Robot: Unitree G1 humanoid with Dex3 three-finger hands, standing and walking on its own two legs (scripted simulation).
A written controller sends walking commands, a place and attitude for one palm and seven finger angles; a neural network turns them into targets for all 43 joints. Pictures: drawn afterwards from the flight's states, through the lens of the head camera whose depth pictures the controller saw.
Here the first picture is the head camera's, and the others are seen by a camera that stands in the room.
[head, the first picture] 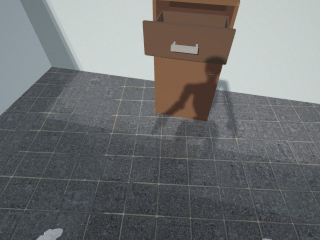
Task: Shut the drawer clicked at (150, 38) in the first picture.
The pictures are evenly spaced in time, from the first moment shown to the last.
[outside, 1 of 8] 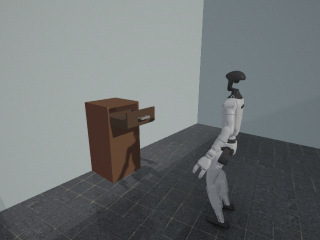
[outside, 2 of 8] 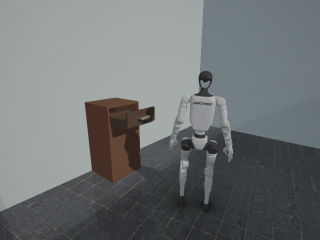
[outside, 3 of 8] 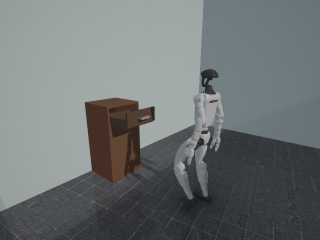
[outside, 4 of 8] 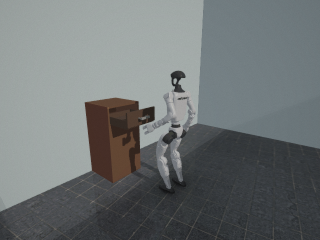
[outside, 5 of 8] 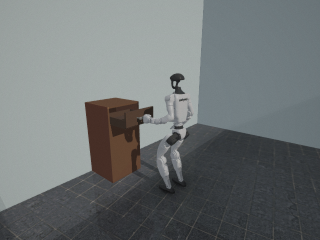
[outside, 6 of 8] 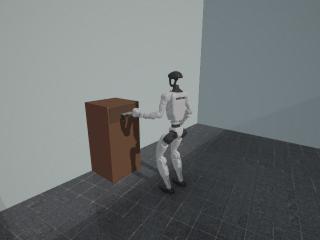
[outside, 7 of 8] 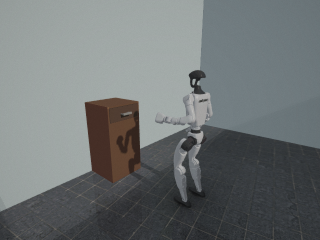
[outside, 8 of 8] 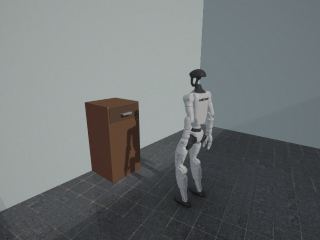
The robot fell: no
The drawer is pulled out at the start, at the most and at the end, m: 0.28 0.28 0.00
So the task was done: yes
